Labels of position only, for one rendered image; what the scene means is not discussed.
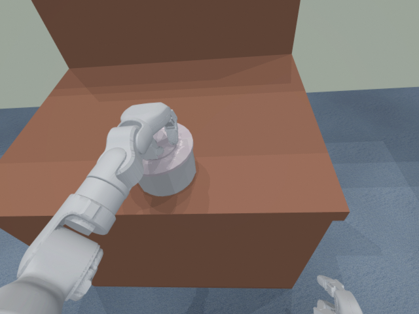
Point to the knob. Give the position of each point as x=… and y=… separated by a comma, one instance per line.
x=160, y=138

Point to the table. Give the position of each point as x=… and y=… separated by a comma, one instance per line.
x=265, y=190

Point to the right robot hand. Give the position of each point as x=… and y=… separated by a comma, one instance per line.
x=345, y=302

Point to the lid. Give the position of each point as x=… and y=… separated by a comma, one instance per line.
x=173, y=157

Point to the robot left forearm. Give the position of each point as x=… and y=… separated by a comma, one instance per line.
x=92, y=208

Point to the left robot hand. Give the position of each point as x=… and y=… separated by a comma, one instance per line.
x=157, y=116

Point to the pot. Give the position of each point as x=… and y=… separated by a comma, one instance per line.
x=170, y=183

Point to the left robot upper arm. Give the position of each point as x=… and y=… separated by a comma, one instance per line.
x=62, y=269

